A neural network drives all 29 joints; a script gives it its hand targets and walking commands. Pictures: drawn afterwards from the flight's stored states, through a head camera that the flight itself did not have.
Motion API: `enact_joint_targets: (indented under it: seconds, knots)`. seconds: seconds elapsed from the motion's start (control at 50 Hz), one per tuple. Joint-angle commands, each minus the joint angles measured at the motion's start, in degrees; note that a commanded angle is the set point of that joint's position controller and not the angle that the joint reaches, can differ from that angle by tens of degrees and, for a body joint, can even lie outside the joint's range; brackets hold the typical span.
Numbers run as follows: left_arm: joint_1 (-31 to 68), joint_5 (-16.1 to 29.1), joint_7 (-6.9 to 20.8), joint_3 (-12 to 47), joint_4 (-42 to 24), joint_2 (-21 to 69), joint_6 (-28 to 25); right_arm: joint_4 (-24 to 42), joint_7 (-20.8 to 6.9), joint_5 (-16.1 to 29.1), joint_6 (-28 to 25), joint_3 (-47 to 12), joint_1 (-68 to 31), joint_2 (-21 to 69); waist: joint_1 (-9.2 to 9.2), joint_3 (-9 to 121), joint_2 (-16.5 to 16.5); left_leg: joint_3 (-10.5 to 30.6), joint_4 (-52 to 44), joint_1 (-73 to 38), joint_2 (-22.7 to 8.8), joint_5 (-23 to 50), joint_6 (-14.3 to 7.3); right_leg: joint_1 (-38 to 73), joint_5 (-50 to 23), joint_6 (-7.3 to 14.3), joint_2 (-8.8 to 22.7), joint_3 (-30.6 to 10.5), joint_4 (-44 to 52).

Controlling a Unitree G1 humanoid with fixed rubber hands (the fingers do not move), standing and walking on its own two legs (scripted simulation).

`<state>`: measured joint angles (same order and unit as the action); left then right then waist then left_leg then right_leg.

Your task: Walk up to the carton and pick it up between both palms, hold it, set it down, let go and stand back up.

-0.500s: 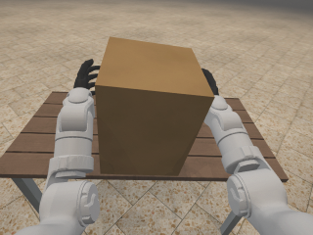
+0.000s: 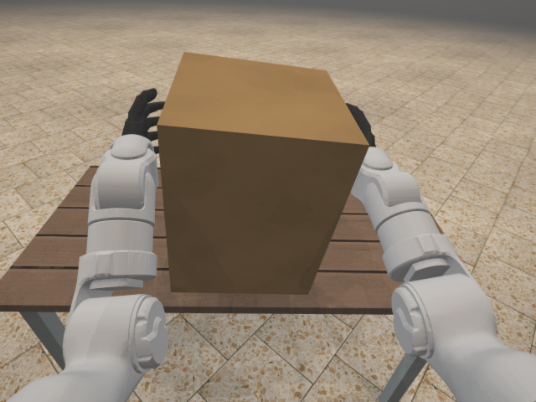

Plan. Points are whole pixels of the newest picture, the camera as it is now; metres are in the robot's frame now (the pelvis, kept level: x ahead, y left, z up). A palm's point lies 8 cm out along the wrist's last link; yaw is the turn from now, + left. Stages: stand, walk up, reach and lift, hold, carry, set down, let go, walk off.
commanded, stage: reach and lift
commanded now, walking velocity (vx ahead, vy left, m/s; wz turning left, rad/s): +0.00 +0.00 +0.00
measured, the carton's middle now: (249, 180) +0.41 +0.01 +0.18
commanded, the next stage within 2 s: hold in 0.56 s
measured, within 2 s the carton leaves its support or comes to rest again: neither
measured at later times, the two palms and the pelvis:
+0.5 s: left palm (133, 130) +0.37 +0.17 +0.29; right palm (366, 140) +0.38 -0.15 +0.27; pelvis +0.00 +0.00 +0.00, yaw +0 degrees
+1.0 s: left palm (130, 118) +0.36 +0.16 +0.31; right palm (375, 124) +0.37 -0.15 +0.30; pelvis +0.00 +0.00 +0.00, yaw +0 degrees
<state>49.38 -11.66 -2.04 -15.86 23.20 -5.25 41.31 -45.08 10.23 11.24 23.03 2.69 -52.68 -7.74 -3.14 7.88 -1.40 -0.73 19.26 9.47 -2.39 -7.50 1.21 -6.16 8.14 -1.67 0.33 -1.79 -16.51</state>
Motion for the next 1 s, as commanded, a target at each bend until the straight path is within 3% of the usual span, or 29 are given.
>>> enact_joint_targets:
  seconds: [0.0, 0.02, 0.06, 0.12, 0.14, 0.18, 0.22, 0.24, 0.26, 0.28, 0.3, 0.34, 0.36, 0.38, 0.4, 0.42, 0.48, 0.56, 0.6, 0.62, 0.64, 0.7, 0.74, 0.76, 0.8, 0.86, 0.88, 0.92, 0.98]
  knots:
    - [42.4, 9.6, 8.0, 21.5, -6.8, 36.3, -3.2, 19.0, -4.3, 13.2, -1.0, -19.0, -51.0, 38.6, -1.38, 22.7, 3.2, -0.5, 1.1, -13.3, 5.3, 12.2, 0.5, 6.7, -9.7, -1.4, -4.9, 2.7, 2.4]
    - [42.7, 9.5, 8.3, 21.5, -5.4, 36.2, -3.0, 18.5, -4.3, 13.1, -0.9, -17.9, -51.4, 38.0, -1.81, 20.8, 3.1, -0.3, 0.5, -12.6, 5.3, 9.2, 0.2, 5.7, -6.9, -1.4, -4.7, 3.0, 2.8]
    - [43.0, 10.5, 8.3, 22.6, -7.9, 37.3, -2.3, 19.3, -4.2, 13.3, -0.6, -17.9, -51.2, 38.0, -2.43, 23.3, 4.2, -0.2, 0.6, -13.8, 5.2, 11.7, 0.9, 6.4, -9.2, -1.4, -4.9, 3.0, 2.5]
    - [43.9, 11.4, 8.0, 23.0, -9.3, 36.5, -2.3, 20.9, -4.1, 14.9, 0.0, -19.2, -51.7, 37.1, -1.77, 24.2, 3.7, -0.3, 1.8, -13.3, 5.3, 13.4, 0.8, 7.2, -11.5, -1.7, -5.0, 2.8, 1.8]
    - [43.4, 9.7, 8.2, 21.0, -5.4, 35.8, -1.8, 18.8, -3.9, 14.2, 0.7, -17.8, -52.4, 36.5, -1.71, 19.7, 2.7, -0.3, 1.0, -12.2, 5.1, 9.4, 0.5, 5.1, -7.2, -1.3, -4.9, 2.6, 3.0]
    - [43.9, 9.9, 8.8, 21.0, -6.0, 36.1, -1.4, 17.5, -3.9, 14.0, 1.4, -17.1, -51.7, 37.2, -1.90, 19.6, 3.1, -0.2, 0.2, -11.4, 5.2, 8.6, 0.1, 5.6, -7.0, -1.5, -4.7, 2.5, 2.9]
    - [46.2, 11.5, 8.4, 22.6, -8.5, 36.7, -1.9, 21.0, -4.1, 15.1, 1.0, -18.3, -54.0, 38.2, -1.62, 24.6, 3.4, -0.3, 0.9, -12.0, 5.1, 10.3, 0.5, 6.4, -8.5, -1.1, -5.2, 2.5, 2.2]
    - [46.1, 10.5, 8.3, 21.2, -6.4, 35.8, -1.8, 17.3, -4.1, 14.3, 1.8, -17.0, -52.8, 37.2, -1.62, 20.8, 3.5, -0.3, 0.3, -11.3, 5.0, 8.0, 0.4, 5.1, -6.4, -1.2, -4.7, 2.5, 2.7]
    - [48.2, 11.0, 8.2, 21.8, -8.2, 36.6, -1.9, 18.4, -4.2, 14.7, 1.7, -17.2, -53.9, 38.6, -1.31, 22.7, 4.1, -0.2, 0.2, -11.3, 5.2, 7.4, 0.3, 5.2, -5.9, -1.2, -4.9, 2.6, 2.5]
    - [45.8, 11.2, 8.0, 21.7, -6.7, 36.7, -1.5, 19.4, -4.2, 15.1, 1.9, -18.1, -54.5, 38.1, -1.09, 23.4, 3.5, -0.4, 0.5, -11.6, 5.2, 9.0, 0.3, 5.1, -7.1, -1.3, -4.9, 2.4, 2.5]
    - [45.2, 10.7, 8.4, 21.2, -5.9, 35.6, -1.2, 16.4, -4.0, 14.9, 2.8, -16.6, -51.4, 36.5, -2.38, 20.9, 4.0, -0.1, 0.3, -11.6, 5.2, 8.5, 0.5, 5.4, -6.9, -1.2, -4.8, 2.5, 2.8]
    - [46.2, 11.7, 8.4, 21.9, -8.8, 36.4, -1.1, 19.6, -4.0, 16.0, 2.8, -17.8, -53.5, 36.9, -1.78, 23.7, 3.7, 0.0, 1.1, -12.0, 5.0, 10.6, 0.7, 6.1, -8.7, -1.1, -5.2, 2.2, 2.3]
    - [45.4, 10.4, 8.5, 19.9, -5.8, 35.6, -0.6, 18.3, -3.8, 16.0, 3.2, -18.1, -53.3, 37.0, -1.84, 21.6, 2.9, -0.3, 0.5, -11.7, 5.2, 9.5, 0.3, 5.4, -8.1, -1.3, -5.0, 2.4, 2.6]
    - [45.2, 11.8, 8.4, 22.0, -9.1, 36.5, -0.7, 20.7, -3.7, 16.8, 3.0, -18.9, -53.3, 37.6, -1.35, 24.3, 3.6, 0.2, 1.3, -12.5, 5.1, 12.4, 0.5, 7.0, -10.8, -1.4, -5.3, 2.1, 2.1]
    - [45.1, 10.7, 8.6, 20.3, -6.0, 35.3, -0.2, 18.1, -3.5, 16.2, 3.8, -17.7, -53.1, 36.6, -2.00, 21.0, 3.4, -0.2, 0.6, -11.3, 5.3, 9.6, 0.4, 5.8, -8.8, -1.3, -4.9, 2.1, 2.8]
    - [45.3, 10.7, 8.9, 21.1, -7.1, 35.7, -0.1, 17.3, -3.5, 15.9, 4.1, -17.2, -51.8, 36.6, -2.74, 21.3, 3.4, -0.1, 0.1, -11.7, 5.2, 8.9, 0.6, 6.3, -8.1, -1.4, -4.9, 2.2, 2.9]
    - [46.0, 12.8, 8.8, 23.2, -11.8, 36.4, 0.2, 23.9, -3.0, 18.9, 4.1, -19.7, -54.3, 37.4, -2.08, 26.5, 4.0, 0.2, 1.9, -13.0, 5.4, 15.0, 1.1, 8.2, -13.8, -1.5, -5.5, 2.3, 1.5]
    - [46.5, 11.8, 9.1, 21.7, -9.3, 35.0, 1.3, 22.9, -2.6, 19.0, 5.5, -19.0, -55.4, 37.3, -1.64, 22.8, 2.8, 0.1, 1.0, -10.7, 5.5, 8.9, 0.3, 6.2, -8.7, -1.9, -5.2, 1.9, 2.4]
    - [47.7, 11.5, 9.2, 20.9, -7.1, 35.0, 1.4, 18.9, -2.6, 17.8, 6.8, -17.2, -53.7, 36.6, -2.27, 19.7, 2.2, 0.5, -0.3, -9.9, 5.2, 5.4, 0.0, 4.5, -5.3, -1.6, -5.0, 1.6, 2.9]
    - [48.0, 12.1, 9.0, 21.5, -10.2, 35.7, 1.3, 23.4, -2.9, 18.8, 6.1, -18.4, -56.6, 37.9, -0.85, 24.6, 1.8, 0.3, 0.3, -10.1, 5.2, 7.1, 0.1, 6.2, -6.7, -1.5, -5.5, 1.8, 2.6]
    - [48.7, 13.1, 8.6, 21.7, -9.6, 35.4, 1.2, 21.1, -3.0, 19.0, 6.9, -18.0, -55.5, 36.9, -1.53, 23.5, 3.7, 0.7, 0.3, -9.6, 5.2, 6.6, 0.4, 4.9, -6.2, -1.4, -5.3, 1.6, 2.4]
    - [50.1, 13.0, 8.5, 23.1, -10.2, 35.9, 1.6, 18.1, -2.9, 18.8, 7.9, -16.8, -54.2, 35.8, -2.93, 20.8, 4.1, 0.8, -0.1, -9.8, 4.9, 5.8, 0.9, 3.8, -5.0, -1.1, -5.4, 1.7, 2.8]
    - [48.1, 12.5, 8.6, 22.4, -11.7, 35.6, 2.2, 19.0, -3.2, 19.5, 7.9, -17.3, -53.8, 35.9, -1.51, 22.6, 4.6, 0.6, 0.4, -9.7, 4.7, 8.0, 0.9, 5.1, -7.5, -0.9, -5.4, 1.9, 2.2]
    - [48.5, 12.5, 8.7, 21.4, -9.0, 35.5, 2.4, 18.0, -3.3, 19.4, 8.3, -16.6, -54.7, 35.4, -2.01, 20.1, 3.4, 0.4, 0.2, -9.0, 4.8, 5.9, 0.7, 4.1, -5.4, -0.9, -5.3, 1.7, 2.4]
    - [48.0, 11.1, 8.9, 19.1, -7.9, 34.0, 2.7, 16.7, -3.5, 19.2, 8.7, -17.0, -54.3, 36.0, -0.70, 19.9, 3.4, 0.5, -0.3, -7.8, 5.0, 5.1, 0.3, 4.9, -4.7, -1.0, -5.2, 1.4, 2.6]
    - [49.1, 11.1, 9.4, 19.3, -8.9, 34.8, 2.9, 16.7, -3.6, 18.6, 9.1, -16.4, -55.0, 35.5, -1.29, 20.3, 3.2, 0.5, -0.8, -7.9, 4.9, 3.8, 0.1, 4.7, -4.3, -1.1, -5.1, 1.5, 2.7]
    - [48.6, 11.1, 9.3, 19.1, -5.9, 34.5, 3.1, 15.1, -3.7, 18.9, 9.5, -16.0, -55.1, 35.2, -1.43, 18.8, 2.6, 0.5, -1.3, -7.1, 4.6, 1.9, 0.3, 3.6, -2.2, -0.9, -5.0, 1.6, 2.9]
    - [48.7, 12.0, 9.3, 20.1, -8.2, 35.4, 2.9, 15.7, -3.7, 19.2, 9.5, -16.0, -54.3, 35.7, -1.64, 20.3, 4.0, 0.8, -0.8, -7.8, 4.7, 4.4, 0.3, 4.5, -5.0, -0.5, -4.9, 1.4, 2.3]
    - [48.4, 11.0, 9.4, 18.1, -6.8, 34.5, 3.2, 16.2, -3.6, 19.2, 9.6, -16.4, -55.5, 35.6, -0.85, 20.2, 2.5, 0.4, -0.4, -7.8, 4.8, 4.6, 0.1, 4.5, -4.6, -1.0, -5.3, 1.4, 2.8]
